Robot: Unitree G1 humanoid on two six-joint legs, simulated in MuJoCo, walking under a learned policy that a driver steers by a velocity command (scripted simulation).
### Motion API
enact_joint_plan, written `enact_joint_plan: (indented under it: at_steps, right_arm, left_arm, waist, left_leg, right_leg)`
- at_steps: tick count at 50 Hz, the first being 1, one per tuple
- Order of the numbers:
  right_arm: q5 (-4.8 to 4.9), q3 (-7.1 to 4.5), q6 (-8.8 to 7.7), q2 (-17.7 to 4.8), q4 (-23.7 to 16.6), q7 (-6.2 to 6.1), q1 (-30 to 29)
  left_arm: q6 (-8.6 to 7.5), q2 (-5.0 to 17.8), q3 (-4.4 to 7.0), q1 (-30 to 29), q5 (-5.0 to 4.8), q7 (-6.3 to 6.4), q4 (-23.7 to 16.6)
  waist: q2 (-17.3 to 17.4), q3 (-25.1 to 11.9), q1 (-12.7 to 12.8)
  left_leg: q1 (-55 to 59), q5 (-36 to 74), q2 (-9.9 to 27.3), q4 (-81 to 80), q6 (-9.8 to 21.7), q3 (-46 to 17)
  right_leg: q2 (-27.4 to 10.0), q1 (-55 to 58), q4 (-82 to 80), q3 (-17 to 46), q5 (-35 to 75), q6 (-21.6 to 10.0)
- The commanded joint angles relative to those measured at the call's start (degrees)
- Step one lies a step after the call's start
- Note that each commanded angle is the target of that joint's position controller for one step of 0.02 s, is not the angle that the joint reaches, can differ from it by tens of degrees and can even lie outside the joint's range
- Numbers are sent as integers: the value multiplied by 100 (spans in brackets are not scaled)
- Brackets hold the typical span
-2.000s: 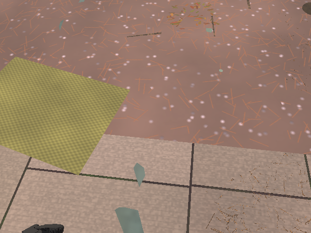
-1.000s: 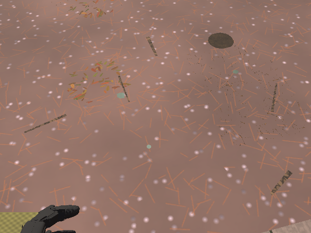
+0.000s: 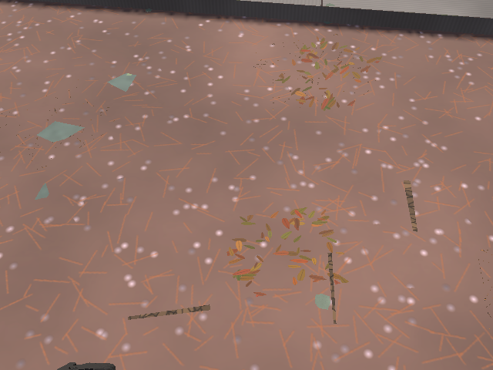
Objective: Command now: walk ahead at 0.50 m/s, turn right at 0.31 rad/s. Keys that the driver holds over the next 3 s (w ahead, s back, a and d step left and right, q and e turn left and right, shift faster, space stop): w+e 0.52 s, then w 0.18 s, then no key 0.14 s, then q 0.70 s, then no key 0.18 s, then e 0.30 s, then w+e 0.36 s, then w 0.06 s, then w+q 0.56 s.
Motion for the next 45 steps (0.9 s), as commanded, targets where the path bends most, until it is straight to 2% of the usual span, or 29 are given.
enact_joint_plan:
  at_steps: [1, 2, 3, 4, 5, 6, 7, 9, 12, 15, 18, 20, 22, 23, 24, 25, 26, 27, 28, 29, 30, 31, 32, 35, 38, 40, 42, 43, 45]
  right_arm:
    - [-124, 32, -160, -194, -633, -21, 511]
    - [-40, 28, -310, -471, -597, 51, 256]
    - [135, -28, -429, -719, -780, 123, -315]
    - [114, 2, -504, -672, -869, 124, -692]
    - [-11, -17, -536, -645, -922, 104, -886]
    - [-86, -48, -512, -641, -944, 87, -839]
    - [-110, -49, -471, -592, -963, 79, -752]
    - [-119, -23, -375, -473, -938, 52, -653]
    - [-124, 48, -324, -295, -1075, 16, -1195]
    - [-80, 93, -379, -172, -1180, 60, -1805]
    - [2, 65, -445, -251, -1288, 129, -2230]
    - [24, 9, -494, -372, -1306, 168, -2284]
    - [44, -68, -545, -507, -1238, 173, -2000]
    - [29, -139, -569, -612, -1120, 143, -1535]
    - [-57, -225, -591, -816, -1027, 99, -820]
    - [-161, -344, -556, -1272, -948, 49, -33]
    - [-28, -350, -469, -1171, -764, 98, 253]
    - [39, -235, -440, -714, -832, 99, 2]
    - [9, -172, -396, -514, -833, 91, -210]
    - [-31, -123, -374, -423, -778, 111, -409]
    - [-65, -78, -380, -313, -726, 122, -526]
    - [-89, -61, -390, -284, -686, 133, -592]
    - [-63, -61, -410, -266, -634, 148, -606]
    - [11, -131, -446, -523, -459, 157, -549]
    - [26, -148, -369, -685, -334, 130, -616]
    - [65, -152, -305, -780, -174, 111, -333]
    - [110, -146, -246, -827, -49, 100, -186]
    - [146, -146, -217, -846, -1, 95, -155]
    - [182, -117, -169, -808, 34, 75, -242]
  left_arm:
    - [-24, 1714, 545, 1857, 9, 43, 3]
    - [-4, 1197, 425, 1946, -107, 40, 25]
    - [25, 996, 363, 1617, -74, 87, -65]
    - [54, 949, 347, 1347, -12, 120, -152]
    - [74, 861, 313, 1116, 8, 132, -198]
    - [71, 776, 270, 1002, 52, 154, -254]
    - [81, 777, 270, 939, 51, 167, -295]
    - [81, 817, 286, 951, 7, 218, -283]
    - [114, 1011, 352, 1129, -35, 323, -193]
    - [195, 1026, 363, 1385, -74, 392, -77]
    - [268, 1010, 368, 1671, -109, 417, 36]
    - [317, 971, 368, 1720, -110, 438, 57]
    - [356, 982, 392, 1602, -87, 450, 30]
    - [364, 896, 367, 1486, -77, 439, -17]
    - [341, 655, 280, 1383, -30, 408, -114]
    - [298, 311, 171, 1858, -48, 402, -226]
    - [263, 410, 121, 2221, -116, 406, -307]
    - [265, 892, 235, 1955, -150, 402, -201]
    - [287, 974, 265, 1460, -99, 396, -258]
    - [280, 872, 257, 1176, -36, 384, -335]
    - [274, 789, 269, 1058, -5, 364, -370]
    - [278, 668, 248, 1111, -38, 335, -371]
    - [285, 551, 220, 1157, -55, 316, -355]
    - [264, 362, 129, 815, 26, 285, -468]
    - [178, 208, 30, 380, 88, 226, -527]
    - [134, 247, 37, 102, 67, 181, -569]
    - [132, 344, 73, -82, 50, 145, -638]
    - [128, 409, 102, -129, 73, 139, -672]
    - [112, 583, 206, 369, 160, 174, -505]
  waist:
    - [-1478, -1839, 557]
    - [-1216, -2023, 802]
    - [-823, -1194, 865]
    - [-204, -769, 782]
    - [121, -381, 608]
    - [35, -329, 423]
    - [-139, -299, 315]
    - [-237, -253, 222]
    - [-238, -78, 364]
    - [-358, -66, 608]
    - [-401, -51, 750]
    - [-463, -57, 708]
    - [-641, -93, 504]
    - [-642, -296, 236]
    - [-460, -920, -125]
    - [594, -1825, -186]
    - [1918, -2122, -81]
    - [1151, -1306, -161]
    - [659, -655, -193]
    - [418, -196, -92]
    - [470, 11, 28]
    - [608, 93, 147]
    - [681, 79, 207]
    - [579, 110, 222]
    - [468, 97, 146]
    - [534, -86, 3]
    - [601, -174, -7]
    - [624, -199, 35]
    - [535, -418, 389]
  left_leg:
    - [-3407, 1131, -156, 4505, -255, 139]
    - [-4280, -278, -128, 5086, -238, -617]
    - [-4709, 130, 185, 5130, -170, -686]
    - [-4607, 514, 408, 4810, -130, -592]
    - [-4443, 747, 562, 4295, -163, -517]
    - [-4099, 925, 680, 3962, -203, -518]
    - [-3926, 972, 698, 3730, -279, -486]
    - [-3824, 1015, 720, 3276, -450, -367]
    - [-3741, 1948, 604, 2163, -655, -254]
    - [-3225, 3007, 341, 1024, -695, -217]
    - [-3014, 3169, 178, 478, -636, -305]
    - [-2938, 2869, 142, 160, -530, -433]
    - [-2529, 2446, 150, -17, -343, -426]
    - [-1825, 2519, 173, -279, -174, -332]
    - [-521, 2488, 712, -116, 143, -712]
    - [1577, 1991, 1958, -78, 851, -2416]
    - [2152, 694, 2751, -569, 1358, -4329]
    - [1459, -112, 2553, -800, 1175, -4031]
    - [720, 137, 2263, -895, 959, -3214]
    - [18, 741, 2002, -1073, 901, -2632]
    - [-423, 1200, 1793, -1227, 871, -2211]
    - [-754, 1493, 1644, -1373, 855, -1898]
    - [-911, 1727, 1569, -1483, 893, -1674]
    - [-1011, 2465, 1579, -1719, 1066, -1183]
    - [-1226, 4358, 1333, -1515, 909, -384]
    - [-1089, 4762, 1279, -1322, 773, -188]
    - [-835, 4696, 1355, -1065, 655, -216]
    - [-778, 4637, 1384, -868, 583, -328]
    - [-846, 4616, 1208, -207, 361, -409]
  right_leg:
    - [-1793, 4694, -567, 3839, -689, -1639]
    - [-1909, 5122, -1223, 4786, -1706, -1658]
    - [-1779, 4530, -1333, 4048, -1748, -1395]
    - [-1558, 3790, -1374, 3461, -1307, -1234]
    - [-1360, 3096, -1464, 3028, -634, -1157]
    - [-1188, 2691, -1572, 2744, -123, -1120]
    - [-1087, 2460, -1661, 2630, 191, -1148]
    - [-987, 2086, -1746, 2315, 641, -1193]
    - [-729, 1648, -1800, 1901, 795, -1042]
    - [-480, 1420, -1659, 1738, 516, -769]
    - [-590, 1686, -1403, 2104, 191, -690]
    - [-711, 2092, -1109, 2469, 38, -629]
    - [-786, 2261, -762, 2719, 275, -539]
    - [-616, 2162, -374, 2637, 588, -412]
    - [-358, 1723, 662, 2345, 549, -232]
    - [355, 180, 2486, 1574, -931, 166]
    - [409, -1121, 3710, 1218, -3128, 317]
    - [31, -1540, 4194, 1300, -2759, 374]
    - [-136, -1548, 4278, 1083, -2270, 416]
    - [-262, -1453, 4066, 973, -1961, 439]
    - [-405, -1298, 3801, 958, -1745, 437]
    - [-483, -1061, 3614, 907, -1644, 438]
    - [-512, -932, 3411, 831, -1606, 449]
    - [-625, -964, 2535, 636, -1153, 526]
    - [-527, -341, 1268, 321, -254, 578]
    - [-333, 68, 735, 199, 356, 578]
    - [-233, 276, 333, 261, 476, 482]
    - [-189, 448, 129, 303, 405, 405]
    - [-43, 1399, -480, 230, 836, 213]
